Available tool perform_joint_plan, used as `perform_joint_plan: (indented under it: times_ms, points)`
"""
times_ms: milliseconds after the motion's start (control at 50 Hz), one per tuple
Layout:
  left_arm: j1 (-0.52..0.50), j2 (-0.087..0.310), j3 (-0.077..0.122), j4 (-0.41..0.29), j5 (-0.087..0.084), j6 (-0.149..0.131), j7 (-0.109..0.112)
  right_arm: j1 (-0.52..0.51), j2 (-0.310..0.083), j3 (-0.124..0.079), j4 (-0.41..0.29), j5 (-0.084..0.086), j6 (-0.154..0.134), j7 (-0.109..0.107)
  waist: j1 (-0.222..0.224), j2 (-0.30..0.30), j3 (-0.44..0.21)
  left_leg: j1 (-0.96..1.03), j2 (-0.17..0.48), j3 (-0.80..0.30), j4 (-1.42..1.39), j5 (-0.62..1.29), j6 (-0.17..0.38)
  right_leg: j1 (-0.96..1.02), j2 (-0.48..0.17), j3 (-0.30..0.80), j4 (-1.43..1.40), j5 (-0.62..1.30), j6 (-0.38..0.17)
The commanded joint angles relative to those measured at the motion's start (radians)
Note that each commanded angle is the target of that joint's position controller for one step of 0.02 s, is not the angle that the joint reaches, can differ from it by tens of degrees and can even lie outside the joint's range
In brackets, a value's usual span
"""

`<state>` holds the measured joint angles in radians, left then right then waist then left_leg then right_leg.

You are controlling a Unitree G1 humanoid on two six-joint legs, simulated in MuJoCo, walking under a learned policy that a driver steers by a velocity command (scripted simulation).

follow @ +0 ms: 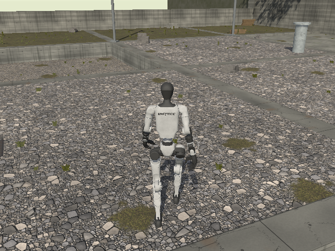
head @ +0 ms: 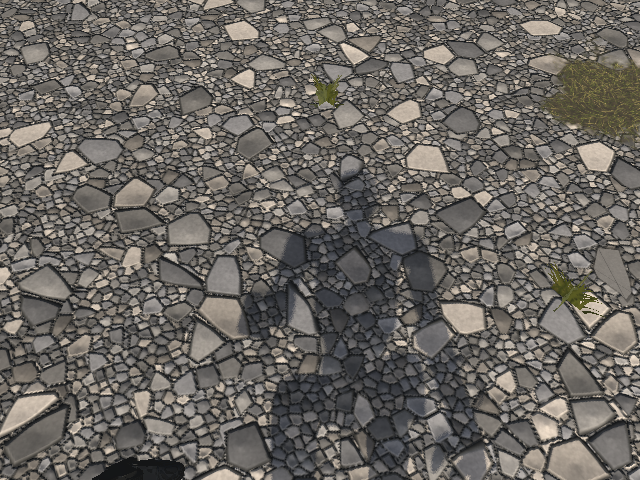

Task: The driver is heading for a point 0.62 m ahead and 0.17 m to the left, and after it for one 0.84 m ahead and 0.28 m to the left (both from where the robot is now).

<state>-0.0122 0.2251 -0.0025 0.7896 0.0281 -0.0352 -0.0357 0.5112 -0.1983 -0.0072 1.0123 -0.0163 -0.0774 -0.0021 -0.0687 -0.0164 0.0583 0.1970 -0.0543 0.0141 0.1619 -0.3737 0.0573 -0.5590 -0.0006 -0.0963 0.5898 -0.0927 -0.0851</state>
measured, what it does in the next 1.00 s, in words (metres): walks ahead, turning left: right foot, then left foot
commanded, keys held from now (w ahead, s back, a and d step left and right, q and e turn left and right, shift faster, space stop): w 0.20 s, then w+q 0.18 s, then q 0.62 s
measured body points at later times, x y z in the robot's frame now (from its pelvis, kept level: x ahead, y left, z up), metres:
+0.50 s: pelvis +0.27 -0.02 +0.01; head +0.30 -0.01 +0.46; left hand +0.21 +0.22 -0.13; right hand +0.45 -0.23 -0.12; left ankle +0.44 +0.11 -0.69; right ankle +0.16 -0.08 -0.73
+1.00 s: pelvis +0.39 +0.00 +0.01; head +0.42 +0.03 +0.46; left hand +0.43 +0.29 -0.12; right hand +0.55 -0.24 -0.11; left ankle +0.43 +0.07 -0.73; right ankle +0.49 -0.15 -0.67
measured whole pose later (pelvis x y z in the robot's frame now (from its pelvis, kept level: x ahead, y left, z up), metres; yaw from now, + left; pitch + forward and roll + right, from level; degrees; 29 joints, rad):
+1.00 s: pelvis +0.39 +0.00 +0.01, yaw +23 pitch +2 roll -1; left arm 0.13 0.25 0.05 0.81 0.02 0.04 0.04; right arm 0.26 -0.27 -0.08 0.84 -0.02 0.03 -0.01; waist -0.05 -0.02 0.04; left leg -0.33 -0.16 -0.13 0.41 -0.09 0.11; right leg -0.52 -0.02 0.09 0.92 -0.34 0.05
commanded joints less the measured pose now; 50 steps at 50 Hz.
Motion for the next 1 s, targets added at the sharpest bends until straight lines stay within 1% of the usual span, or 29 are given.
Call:
perform_joint_plan:
  times_ms: [20, 40, 60, 80, 100, 120, 140, 180, 220, 260, 320, 380, 440, 480, 500, 540, 560, 580, 600, 620, 640, 660, 680, 700, 720, 760, 860, 940, 1000]
  points:
    - [0.263, 0.136, 0.051, 0.039, -0.001, -0.025, 0.027, -0.037, -0.189, -0.039, -0.027, -0.001, -0.002, -0.011, 0.184, 0.106, -0.107, -0.122, 0.240, -0.022, 0.380, 1.117, 0.068, 0.374, 0.078, -0.016, -0.082, -0.024, -0.063]
    - [0.419, 0.180, 0.069, 0.083, 0.016, -0.033, 0.040, -0.035, -0.178, -0.035, -0.037, 0.004, 0.000, -0.009, 0.239, 0.072, -0.198, -0.284, 0.206, -0.005, 0.617, 0.888, 0.056, 0.615, -0.021, 0.087, -0.098, -0.080, -0.097]
    - [0.517, 0.277, 0.095, 0.091, 0.039, -0.033, 0.049, 0.039, -0.077, -0.014, -0.069, 0.024, 0.000, 0.001, 0.207, -0.123, -0.329, -0.572, 0.073, 0.048, 0.994, 0.304, 0.024, 0.857, -0.322, 0.521, -0.146, -0.266, -0.189]
    - [0.470, 0.265, 0.096, 0.093, 0.007, -0.022, 0.036, 0.070, -0.116, -0.031, -0.055, 0.017, 0.003, 0.003, 0.174, -0.159, -0.363, -0.748, -0.035, -0.062, 1.192, -0.139, 0.030, 0.861, -0.413, 0.875, -0.317, -0.322, -0.267]
    - [0.346, 0.213, 0.088, 0.081, -0.019, -0.019, 0.033, -0.026, -0.159, -0.044, -0.079, 0.001, 0.005, 0.001, 0.125, -0.073, -0.179, -0.821, 0.045, -0.095, 1.200, -0.044, 0.044, 0.709, -0.366, 0.716, -0.342, -0.388, -0.232]
    - [0.276, 0.145, 0.072, 0.071, -0.022, -0.027, 0.028, -0.093, -0.150, -0.041, -0.095, -0.002, -0.002, 0.007, 0.110, -0.024, -0.076, -0.808, 0.083, -0.081, 1.142, 0.034, 0.046, 0.559, -0.325, 0.580, -0.383, -0.328, -0.210]
    - [0.247, 0.112, 0.063, 0.077, -0.017, -0.036, 0.027, -0.113, -0.128, -0.040, -0.094, -0.002, -0.001, 0.011, 0.076, -0.007, -0.027, -0.764, 0.116, -0.076, 1.078, 0.070, 0.044, 0.460, -0.274, 0.481, -0.417, -0.236, -0.176]
    - [0.261, 0.076, 0.051, 0.107, -0.015, -0.053, 0.031, -0.087, -0.096, -0.034, -0.081, -0.021, 0.023, 0.022, 0.031, -0.026, -0.018, -0.670, 0.143, -0.069, 1.003, 0.090, 0.023, 0.355, -0.215, 0.353, -0.448, -0.086, -0.142]
    - [0.310, 0.091, 0.055, 0.134, -0.017, -0.071, 0.031, -0.103, -0.081, -0.034, -0.083, -0.020, 0.039, 0.032, 0.022, -0.023, -0.018, -0.686, 0.148, -0.052, 0.970, 0.116, 0.009, 0.350, -0.204, 0.285, -0.471, 0.002, -0.145]
    - [0.343, 0.111, 0.060, 0.150, -0.014, -0.079, 0.032, -0.184, -0.087, -0.036, -0.106, -0.014, 0.049, 0.036, 0.033, -0.021, 0.015, -0.769, 0.158, -0.054, 0.919, 0.188, -0.003, 0.363, -0.198, 0.223, -0.510, -0.003, -0.134]
    - [0.397, 0.103, 0.055, 0.170, -0.014, -0.078, 0.035, -0.308, -0.090, -0.038, -0.145, -0.006, 0.049, 0.039, 0.063, -0.017, 0.046, -0.867, 0.146, -0.059, 0.806, 0.304, -0.013, 0.418, -0.176, 0.137, -0.520, 0.077, -0.095]
    - [0.420, 0.098, 0.048, 0.180, -0.017, -0.081, 0.040, -0.396, -0.071, -0.029, -0.172, -0.004, 0.042, 0.043, 0.083, -0.024, 0.047, -0.852, 0.126, -0.015, 0.658, 0.410, -0.015, 0.457, -0.162, 0.055, -0.506, 0.189, -0.057]
    - [0.459, 0.085, 0.038, 0.202, -0.018, -0.077, 0.057, -0.477, -0.042, -0.013, -0.199, -0.011, 0.035, 0.043, 0.105, -0.023, 0.056, -0.798, 0.096, 0.077, 0.513, 0.447, -0.006, 0.515, -0.163, -0.032, -0.419, 0.524, -0.035]
    - [0.480, 0.097, 0.038, 0.214, -0.014, -0.069, 0.070, -0.477, -0.045, -0.012, -0.205, -0.015, 0.031, 0.041, 0.109, -0.043, 0.029, -0.757, 0.061, 0.112, 0.459, 0.406, 0.010, 0.587, -0.175, -0.055, -0.329, 0.686, -0.021]
    - [0.470, 0.110, 0.041, 0.214, -0.013, -0.064, 0.078, -0.440, -0.056, -0.016, -0.197, -0.019, 0.029, 0.039, 0.092, -0.062, 0.005, -0.716, 0.035, 0.123, 0.448, 0.358, 0.024, 0.614, -0.180, -0.061, -0.261, 0.792, -0.012]
    - [0.434, 0.138, 0.053, 0.203, -0.014, -0.052, 0.092, -0.288, -0.094, -0.033, -0.155, -0.027, 0.021, 0.031, 0.031, -0.090, -0.068, -0.580, -0.021, 0.128, 0.410, 0.278, 0.063, 0.630, -0.189, -0.066, -0.044, 0.917, -0.003]
    - [0.414, 0.147, 0.057, 0.194, -0.017, -0.045, 0.092, -0.183, -0.120, -0.047, -0.126, -0.034, 0.010, 0.027, -0.014, -0.083, -0.121, -0.462, -0.029, 0.103, 0.323, 0.337, 0.089, 0.598, -0.183, -0.070, 0.131, 0.811, 0.003]
    - [0.387, 0.150, 0.060, 0.172, -0.027, -0.046, 0.087, -0.089, -0.170, -0.066, -0.106, -0.045, -0.001, 0.021, -0.069, -0.025, -0.181, -0.287, 0.053, 0.010, 0.256, 0.600, 0.136, 0.461, -0.134, -0.093, 0.392, 0.510, 0.028]
    - [0.488, 0.036, 0.039, 0.129, -0.027, -0.049, 0.077, -0.108, -0.286, -0.096, -0.120, -0.038, 0.004, 0.011, 0.027, 0.213, -0.301, 0.036, 0.373, -0.318, 0.454, 1.369, 0.278, 0.121, 0.018, -0.086, 0.743, -0.512, 0.069]
    - [0.493, 0.088, 0.051, 0.119, -0.036, -0.035, 0.077, -0.060, -0.293, -0.107, -0.132, 0.014, 0.019, 0.012, -0.012, 0.143, -0.472, 0.139, 0.466, -0.539, 0.374, 1.400, 0.429, -0.009, 0.071, 0.095, 0.921, -0.547, 0.084]
    - [0.425, 0.107, 0.054, 0.103, -0.022, -0.030, 0.074, -0.159, -0.260, -0.104, -0.164, 0.025, 0.038, 0.003, 0.006, 0.050, -0.363, 0.000, 0.425, -0.465, 0.296, 1.158, 0.404, -0.052, 0.005, 0.140, 0.903, -0.434, 0.083]
    - [0.349, 0.107, 0.055, 0.082, -0.014, -0.031, 0.070, -0.243, -0.198, -0.089, -0.182, 0.026, 0.051, -0.003, 0.024, 0.019, -0.214, -0.162, 0.368, -0.404, 0.225, 0.973, 0.358, -0.065, -0.024, 0.136, 0.826, -0.367, 0.088]
    - [0.312, 0.110, 0.060, 0.071, -0.003, -0.024, 0.069, -0.276, -0.159, -0.079, -0.183, 0.023, 0.059, -0.007, 0.053, -0.014, -0.128, -0.276, 0.312, -0.355, 0.182, 0.890, 0.308, -0.048, -0.043, 0.138, 0.752, -0.338, 0.096]
    - [0.320, 0.104, 0.061, 0.064, 0.008, -0.002, 0.069, -0.280, -0.142, -0.075, -0.184, 0.023, 0.064, -0.011, 0.073, -0.005, -0.105, -0.361, 0.273, -0.313, 0.158, 0.849, 0.278, 0.003, -0.053, 0.139, 0.688, -0.322, 0.106]
    - [0.338, 0.089, 0.060, 0.065, 0.011, 0.020, 0.070, -0.277, -0.141, -0.074, -0.182, 0.015, 0.064, -0.010, 0.087, 0.006, -0.108, -0.409, 0.246, -0.288, 0.149, 0.824, 0.257, 0.048, -0.049, 0.134, 0.648, -0.314, 0.113]
    - [0.352, 0.066, 0.057, 0.057, 0.007, 0.044, 0.072, -0.275, -0.175, -0.084, -0.188, 0.003, 0.058, -0.003, 0.100, 0.021, -0.137, -0.446, 0.211, -0.264, 0.153, 0.817, 0.236, 0.077, -0.034, 0.125, 0.595, -0.287, 0.123]
    - [0.240, 0.097, 0.068, 0.003, 0.006, 0.068, 0.075, -0.256, -0.210, -0.100, -0.209, 0.001, 0.077, -0.005, 0.066, 0.091, -0.144, -0.441, 0.171, -0.335, 0.121, 0.437, 0.177, 0.013, -0.036, 0.145, 0.466, -0.224, 0.142]
    - [0.155, 0.110, 0.070, -0.036, -0.002, 0.075, 0.080, -0.226, -0.220, -0.109, -0.220, -0.002, 0.095, -0.009, 0.030, 0.121, -0.114, -0.398, 0.171, -0.441, 0.095, 0.162, 0.162, -0.030, -0.024, 0.171, 0.368, -0.235, 0.145]
    - [0.132, 0.110, 0.066, -0.053, -0.010, 0.067, 0.083, -0.217, -0.223, -0.114, -0.227, -0.008, 0.101, -0.009, 0.020, 0.133, -0.103, -0.375, 0.173, -0.492, 0.110, 0.158, 0.162, -0.002, 0.000, 0.180, 0.287, -0.271, 0.131]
